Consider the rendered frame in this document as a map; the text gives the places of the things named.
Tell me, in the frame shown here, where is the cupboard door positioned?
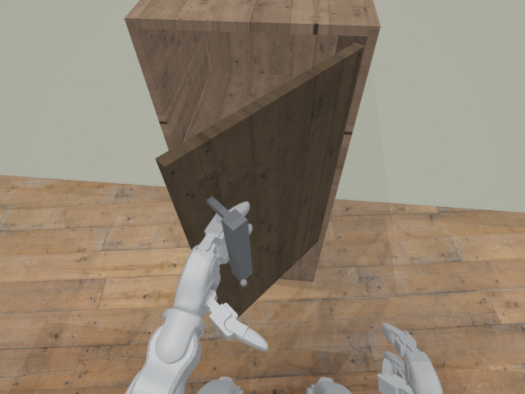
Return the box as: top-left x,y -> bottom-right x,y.
155,43 -> 364,317

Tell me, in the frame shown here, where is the handle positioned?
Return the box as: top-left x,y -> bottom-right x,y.
207,197 -> 253,281

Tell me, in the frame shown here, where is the left robot hand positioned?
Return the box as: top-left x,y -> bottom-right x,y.
173,201 -> 268,351

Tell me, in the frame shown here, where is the right robot hand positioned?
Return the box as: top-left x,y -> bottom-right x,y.
377,323 -> 444,394

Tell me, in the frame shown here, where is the left robot forearm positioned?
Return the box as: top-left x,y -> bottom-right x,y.
125,308 -> 206,394

